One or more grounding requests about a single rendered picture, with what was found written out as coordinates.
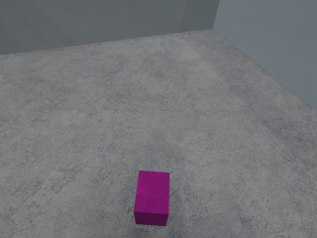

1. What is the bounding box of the carton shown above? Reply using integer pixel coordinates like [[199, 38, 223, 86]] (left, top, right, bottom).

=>
[[134, 171, 170, 226]]

